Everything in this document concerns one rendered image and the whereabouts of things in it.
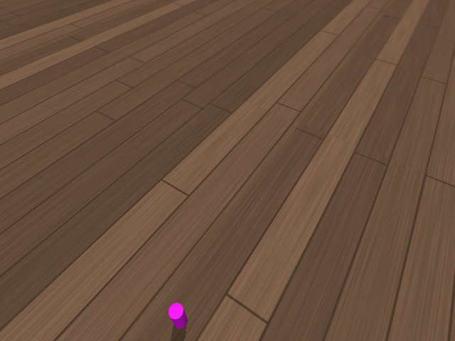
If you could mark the can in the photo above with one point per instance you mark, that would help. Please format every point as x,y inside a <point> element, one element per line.
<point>178,315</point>

